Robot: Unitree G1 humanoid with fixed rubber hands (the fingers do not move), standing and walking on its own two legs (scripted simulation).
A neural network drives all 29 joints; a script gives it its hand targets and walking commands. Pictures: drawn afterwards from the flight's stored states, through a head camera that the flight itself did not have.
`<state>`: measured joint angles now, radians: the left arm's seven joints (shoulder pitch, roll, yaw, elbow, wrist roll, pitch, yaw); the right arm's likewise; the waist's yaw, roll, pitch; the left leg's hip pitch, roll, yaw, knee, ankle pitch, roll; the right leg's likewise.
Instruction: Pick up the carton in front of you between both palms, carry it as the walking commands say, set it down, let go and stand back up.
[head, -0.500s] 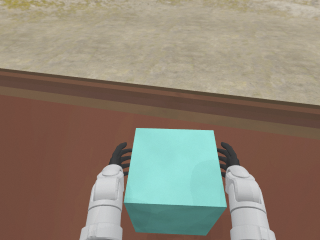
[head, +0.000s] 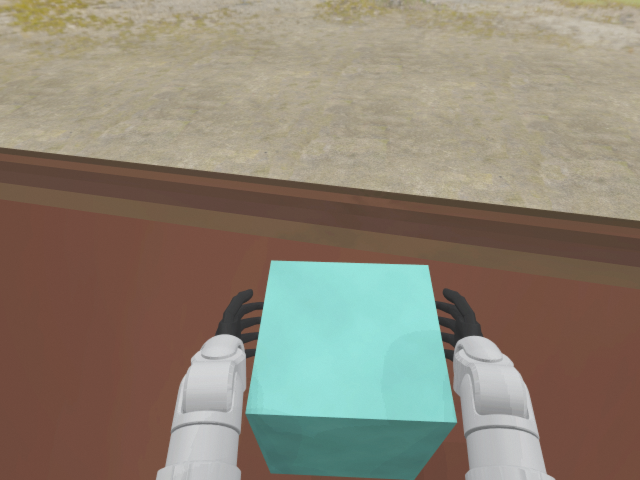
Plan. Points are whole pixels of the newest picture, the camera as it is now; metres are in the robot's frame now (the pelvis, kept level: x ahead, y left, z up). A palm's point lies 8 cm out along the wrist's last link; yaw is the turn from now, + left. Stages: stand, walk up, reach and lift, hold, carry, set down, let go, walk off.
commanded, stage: hold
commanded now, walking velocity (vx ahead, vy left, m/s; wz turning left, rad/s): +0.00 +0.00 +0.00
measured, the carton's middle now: (345, 374) +0.29 +0.00 -0.03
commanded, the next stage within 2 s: carry in 1.40 s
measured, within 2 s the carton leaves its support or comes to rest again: neither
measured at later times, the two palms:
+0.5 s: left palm (227, 348) +0.28 +0.15 +0.05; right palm (470, 350) +0.28 -0.15 +0.05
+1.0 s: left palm (228, 348) +0.28 +0.15 +0.05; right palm (470, 350) +0.28 -0.15 +0.05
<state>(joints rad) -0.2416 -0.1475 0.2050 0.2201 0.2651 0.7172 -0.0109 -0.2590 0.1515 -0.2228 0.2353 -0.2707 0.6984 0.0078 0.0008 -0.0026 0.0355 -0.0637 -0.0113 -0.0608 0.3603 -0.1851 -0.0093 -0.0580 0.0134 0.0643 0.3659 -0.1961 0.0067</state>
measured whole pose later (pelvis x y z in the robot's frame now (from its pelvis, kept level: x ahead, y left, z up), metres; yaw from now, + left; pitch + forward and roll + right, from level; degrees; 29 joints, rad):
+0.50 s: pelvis -0.01 +0.00 +0.00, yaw +0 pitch -8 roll +0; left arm -0.29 -0.16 0.24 0.23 0.28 0.76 -0.02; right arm -0.30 0.16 -0.26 0.24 -0.28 0.75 0.02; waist 0.00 0.00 0.05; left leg -0.05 -0.01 -0.06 0.38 -0.18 -0.01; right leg -0.05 0.01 0.06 0.39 -0.19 0.01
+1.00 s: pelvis +0.00 +0.00 +0.00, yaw +0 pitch -8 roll +0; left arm -0.23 -0.14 0.18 0.17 0.26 0.78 -0.01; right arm -0.24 0.15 -0.20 0.18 -0.27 0.76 0.01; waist 0.00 0.00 0.05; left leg -0.03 -0.01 -0.06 0.35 -0.18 -0.01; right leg -0.03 0.01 0.07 0.35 -0.19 0.01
